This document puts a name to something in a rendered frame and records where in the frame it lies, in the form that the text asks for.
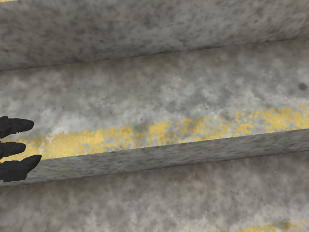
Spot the robot left hand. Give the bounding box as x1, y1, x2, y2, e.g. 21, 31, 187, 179
0, 116, 42, 183

